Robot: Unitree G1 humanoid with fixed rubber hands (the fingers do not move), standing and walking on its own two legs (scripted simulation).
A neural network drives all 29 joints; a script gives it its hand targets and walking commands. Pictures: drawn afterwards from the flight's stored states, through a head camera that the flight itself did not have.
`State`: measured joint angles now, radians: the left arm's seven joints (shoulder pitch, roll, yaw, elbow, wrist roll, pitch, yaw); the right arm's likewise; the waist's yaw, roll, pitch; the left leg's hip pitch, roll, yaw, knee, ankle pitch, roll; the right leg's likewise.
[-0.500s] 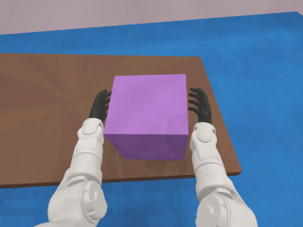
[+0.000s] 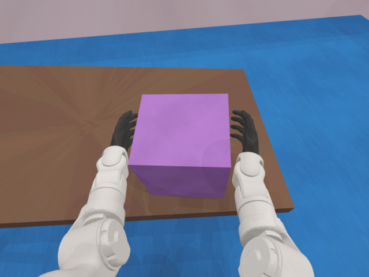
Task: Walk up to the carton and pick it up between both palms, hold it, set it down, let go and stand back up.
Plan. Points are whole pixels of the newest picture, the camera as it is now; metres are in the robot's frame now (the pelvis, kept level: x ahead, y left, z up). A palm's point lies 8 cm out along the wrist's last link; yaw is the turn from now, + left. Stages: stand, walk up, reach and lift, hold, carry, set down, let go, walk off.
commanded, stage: set down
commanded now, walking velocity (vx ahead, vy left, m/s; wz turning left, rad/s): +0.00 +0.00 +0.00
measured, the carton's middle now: (185, 150) +0.42 +0.01 -0.01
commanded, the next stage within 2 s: none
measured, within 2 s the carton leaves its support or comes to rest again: rests again in 1.20 s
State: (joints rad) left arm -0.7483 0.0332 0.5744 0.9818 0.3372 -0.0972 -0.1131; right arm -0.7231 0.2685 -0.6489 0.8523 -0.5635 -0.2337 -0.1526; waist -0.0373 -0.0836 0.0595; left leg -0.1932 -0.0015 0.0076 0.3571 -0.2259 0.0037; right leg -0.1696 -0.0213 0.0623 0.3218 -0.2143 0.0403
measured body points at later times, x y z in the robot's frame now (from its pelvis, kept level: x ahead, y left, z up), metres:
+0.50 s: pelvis +0.00 +0.00 +0.00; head +0.06 +0.04 +0.44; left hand +0.42 +0.16 +0.02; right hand +0.40 -0.13 +0.06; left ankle -0.03 +0.11 -0.75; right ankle -0.03 -0.15 -0.75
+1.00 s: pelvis +0.00 +0.00 +0.00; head +0.07 +0.05 +0.44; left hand +0.42 +0.16 +0.02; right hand +0.40 -0.13 +0.06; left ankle -0.03 +0.11 -0.75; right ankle -0.03 -0.15 -0.75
